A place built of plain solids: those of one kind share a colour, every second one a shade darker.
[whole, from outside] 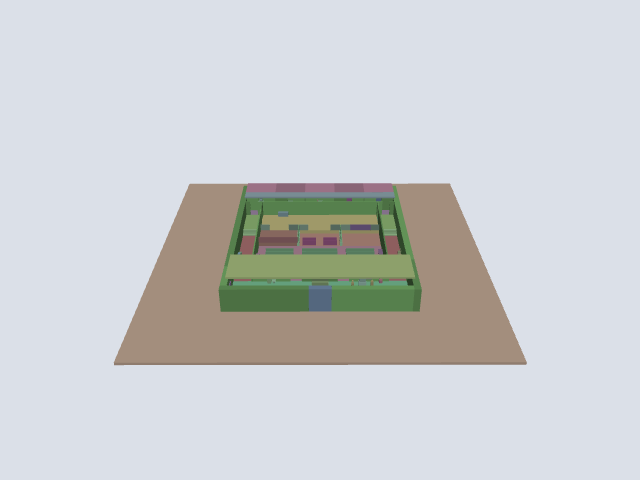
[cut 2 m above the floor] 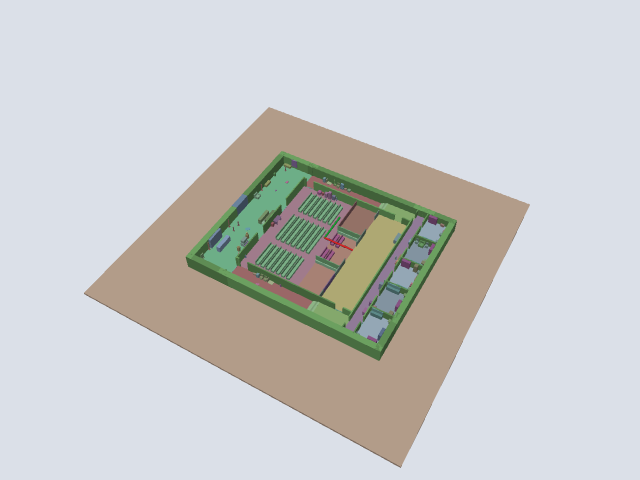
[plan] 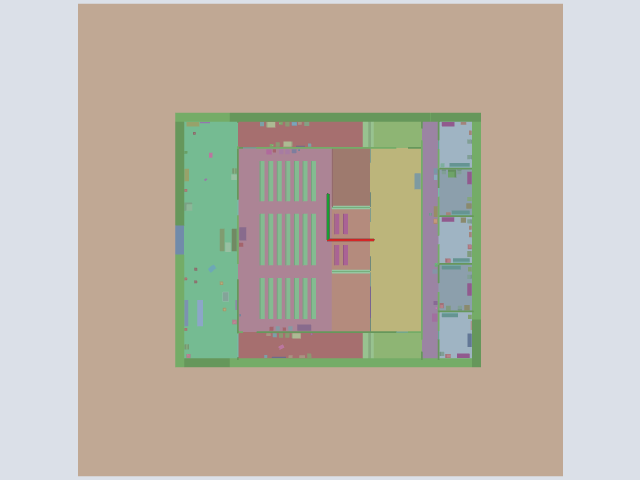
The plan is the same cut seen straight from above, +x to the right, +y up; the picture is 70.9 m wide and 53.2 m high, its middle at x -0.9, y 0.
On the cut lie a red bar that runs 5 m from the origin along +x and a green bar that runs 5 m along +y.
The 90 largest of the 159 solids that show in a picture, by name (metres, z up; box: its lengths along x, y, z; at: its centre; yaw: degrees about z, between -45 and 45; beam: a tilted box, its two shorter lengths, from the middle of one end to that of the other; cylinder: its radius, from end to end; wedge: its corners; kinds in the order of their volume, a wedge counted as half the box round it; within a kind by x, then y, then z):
{
 "ground_under_all_1": {"box": [53.74, 52.4, 0.4], "at": [-0.85, 0.0, -0.75]},
 "wall_1": {"box": [1.0, 12.5, 3.83], "at": [-16.45, -7.85, 1.32]},
 "wall_2": {"box": [1.0, 12.5, 3.83], "at": [-16.45, 7.85, 1.32]},
 "wall_3": {"box": [7.85, 1.0, 3.83], "at": [-13.02, -13.6, 1.32]},
 "wall_4": {"box": [7.85, 1.0, 3.83], "at": [-13.02, 13.6, 1.32]},
 "wall_5": {"box": [0.2, 6.05, 3.83], "at": [-9.99, -7.38, 1.32]},
 "wall_6": {"box": [0.2, 5.95, 3.83], "at": [-9.99, -7.33, 1.32]},
 "wall_7": {"box": [0.2, 5.4, 3.83], "at": [-9.99, 0.05, 1.32]},
 "wall_8": {"box": [0.2, 5.4, 3.83], "at": [-9.99, 0.05, 1.32]},
 "wall_9": {"box": [0.2, 5.85, 3.83], "at": [-9.99, 7.38, 1.32]},
 "wall_10": {"box": [0.2, 5.95, 3.83], "at": [-9.99, 7.42, 1.32]},
 "wall_11": {"box": [15.51, 0.2, 3.83], "at": [-0.19, -10.2, 1.32]},
 "wall_12": {"box": [15.51, 0.2, 3.83], "at": [-0.19, 10.2, 1.32]},
 "wall_13": {"box": [22.19, 1.0, 3.83], "at": [0.2, -13.6, 1.32]},
 "wall_14": {"box": [22.19, 1.0, 3.83], "at": [0.2, 13.6, 1.32]},
 "wall_15": {"box": [1.64, 0.2, 3.83], "at": [9.68, -10.2, 1.32]},
 "wall_16": {"box": [1.64, 0.2, 3.83], "at": [9.68, 10.2, 1.32]},
 "wall_17": {"box": [0.2, 20.6, 3.83], "at": [10.39, 0.0, 1.32]},
 "wall_18": {"box": [3.65, 1.0, 3.83], "at": [11.32, -13.6, 1.32]},
 "wall_19": {"box": [3.65, 1.0, 3.83], "at": [11.32, 13.6, 1.32]},
 "wall_20": {"box": [0.2, 2.27, 3.83], "at": [12.24, -12.17, 1.32]},
 "wall_21": {"box": [0.2, 2.27, 3.83], "at": [12.24, -3.67, 1.32]},
 "wall_22": {"box": [0.2, 4.33, 3.83], "at": [12.24, 2.64, 1.32]},
 "wall_23": {"box": [0.2, 2.27, 3.83], "at": [12.24, 12.17, 1.32]},
 "wall_24": {"box": [5.6, 1.0, 3.83], "at": [14.14, -13.6, 1.32]},
 "wall_25": {"box": [4.0, 0.2, 3.83], "at": [14.14, -7.92, 1.32]},
 "wall_26": {"box": [4.0, 0.2, 3.83], "at": [14.14, -2.64, 1.32]},
 "wall_27": {"box": [4.0, 0.2, 3.83], "at": [14.14, 2.64, 1.32]},
 "wall_28": {"box": [4.0, 0.2, 3.83], "at": [14.14, 7.92, 1.32]},
 "wall_29": {"box": [5.6, 1.0, 3.83], "at": [14.14, 13.6, 1.32]},
 "wall_30": {"box": [1.0, 7.08, 3.83], "at": [16.45, -10.56, 1.32]},
 "wall_31": {"box": [1.0, 7.08, 3.83], "at": [16.45, -5.28, 1.32]},
 "wall_32": {"box": [1.0, 7.08, 3.83], "at": [16.45, 0.0, 1.32]},
 "wall_33": {"box": [1.0, 7.08, 3.83], "at": [16.45, 5.28, 1.32]},
 "wall_34": {"box": [1.0, 7.08, 3.83], "at": [16.45, 10.56, 1.32]},
 "floor_stage_1": {"box": [5.75, 20.4, 1.22], "at": [7.52, 0.0, 0.01]},
 "floor_parterre_1": {"box": [10.41, 20.4, 0.6], "at": [-4.79, 0.0, -0.3]},
 "floor_dressing_1": {"box": [3.8, 5.28, 1.22], "at": [14.14, -10.56, 0.01]},
 "floor_dressing_2": {"box": [3.8, 5.28, 1.22], "at": [14.14, -5.28, 0.01]},
 "floor_dressing_3": {"box": [3.8, 5.28, 1.22], "at": [14.14, 0.0, 0.01]},
 "floor_dressing_4": {"box": [3.8, 5.28, 1.22], "at": [14.14, 5.28, 0.01]},
 "floor_dressing_5": {"box": [3.8, 5.28, 1.22], "at": [14.14, 10.56, 0.01]},
 "floor_foyer_1": {"box": [6.05, 26.4, 0.6], "at": [-13.02, 0.0, -0.3]},
 "floor_lift_1": {"box": [4.23, 6.5, 0.6], "at": [2.53, -6.95, -0.3]},
 "floor_lift_2": {"box": [4.23, 6.7, 0.6], "at": [2.53, 0.05, -0.3]},
 "floor_lift_3": {"box": [4.23, 6.4, 1.22], "at": [2.53, 7.0, 0.01]},
 "floor_back_corridor_1": {"box": [1.85, 26.4, 1.22], "at": [11.32, 0.0, 0.01]},
 "floor_promenade_1": {"box": [13.84, 3.0, 0.6], "at": [-3.08, -11.7, -0.3]},
 "floor_promenade_2": {"box": [13.84, 3.0, 0.6], "at": [-3.08, 11.7, -0.3]},
 "ceil_foyer_1": {"box": [6.05, 26.4, 0.3], "at": [-13.02, 0.0, 4.55]},
 "floor_walk_1": {"box": [5.35, 3.0, 1.22], "at": [7.72, -11.7, 0.01]},
 "floor_walk_2": {"box": [5.35, 3.0, 1.22], "at": [7.72, 11.7, 0.01]},
 "ceil_dressing_1": {"box": [3.8, 5.28, 0.3], "at": [14.14, -10.56, 4.02]},
 "ceil_dressing_2": {"box": [3.8, 5.28, 0.3], "at": [14.14, -5.28, 4.02]},
 "ceil_dressing_3": {"box": [3.8, 5.28, 0.3], "at": [14.14, 0.0, 4.02]},
 "ceil_dressing_4": {"box": [3.8, 5.28, 0.3], "at": [14.14, 5.28, 4.02]},
 "ceil_dressing_5": {"box": [3.8, 5.28, 0.3], "at": [14.14, 10.56, 4.02]},
 "ceil_back_corridor_1": {"box": [1.85, 26.4, 0.3], "at": [11.32, 0.0, 4.02]},
 "door_leaf_1": {"box": [0.97, 3.2, 3.87], "at": [-16.46, 0.0, 1.33]},
 "seats_parterre_1": {"box": [0.44, 4.55, 0.45], "at": [-7.26, -6.47, 0.22]},
 "seats_parterre_2": {"box": [0.44, 5.7, 0.45], "at": [-7.26, 0.05, 0.22]},
 "seats_parterre_3": {"box": [0.44, 4.55, 0.45], "at": [-6.31, -6.47, 0.22]},
 "seats_parterre_4": {"box": [0.44, 5.7, 0.45], "at": [-6.31, 0.05, 0.22]},
 "seats_parterre_5": {"box": [0.44, 4.55, 0.45], "at": [-5.36, -6.47, 0.22]},
 "seats_parterre_6": {"box": [0.44, 5.7, 0.45], "at": [-5.36, 0.05, 0.22]},
 "seats_parterre_7": {"box": [0.44, 5.7, 0.45], "at": [-4.41, 0.05, 0.22]},
 "seats_parterre_8": {"box": [0.44, 5.7, 0.45], "at": [-3.46, 0.05, 0.22]},
 "seats_parterre_9": {"box": [0.44, 5.7, 0.45], "at": [-2.51, 0.05, 0.22]},
 "seats_parterre_10": {"box": [0.44, 5.7, 0.45], "at": [-1.56, 0.05, 0.22]},
 "costume_rail_dressing_1": {"box": [1.4, 0.5, 1.66], "at": [13.29, 2.26, 1.44]},
 "costume_rail_dressing_2": {"box": [1.4, 0.5, 1.66], "at": [13.29, 12.82, 1.44]},
 "costume_rail_dressing_3": {"box": [1.4, 0.5, 1.66], "at": [14.99, -12.82, 1.44]},
 "costume_rail_dressing_4": {"box": [0.5, 1.4, 1.66], "at": [15.66, -5.49, 1.44]},
 "costume_rail_dressing_5": {"box": [0.5, 1.4, 1.66], "at": [15.66, 6.87, 1.44]},
 "bar_foyer_1": {"box": [0.4, 2.9, 2.1], "at": [-15.71, -8.1, 1.05]},
 "bar_foyer_2": {"box": [0.65, 2.9, 1.1], "at": [-14.19, -8.1, 0.55]},
 "floor_tongue_1": {"box": [4.23, 0.4, 1.22], "at": [2.53, -3.5, 0.01]},
 "floor_tongue_2": {"box": [4.23, 0.4, 1.22], "at": [2.53, 3.6, 0.01]},
 "tread_walk_1": {"box": [0.3, 2.8, 1.06], "at": [4.59, -11.7, -0.07]},
 "tread_walk_2": {"box": [0.3, 2.8, 1.06], "at": [4.59, 11.7, -0.07]},
 "tread_walk_3": {"box": [0.3, 2.8, 1.22], "at": [4.89, -11.7, 0.01]},
 "tread_walk_4": {"box": [0.3, 2.8, 1.22], "at": [4.89, 11.7, 0.01]},
 "cloakroom_foyer_1": {"box": [0.55, 2.5, 1.0], "at": [-11.75, 0.0, 0.5]},
 "cloakroom_foyer_2": {"box": [0.55, 2.5, 1.75], "at": [-10.4, 0.0, 0.87]},
 "rail_tongue_1": {"box": [4.23, 0.12, 2.27], "at": [2.53, -3.5, 0.54]},
 "rail_tongue_2": {"box": [4.23, 0.12, 2.27], "at": [2.53, 3.6, 0.54]},
 "rail_lift_1": {"box": [0.12, 6.54, 2.27], "at": [0.47, 6.93, 0.54]},
 "lockers_dressing_1": {"box": [0.48, 1.5, 1.8], "at": [15.68, -11.12, 1.52]},
 "prop_table_stage_1": {"box": [0.7, 1.8, 0.77], "at": [9.91, 6.51, 1.0]},
 "rail_line_1": {"box": [0.12, 3.5, 2.27], "at": [4.71, -6.9, 0.54]}
}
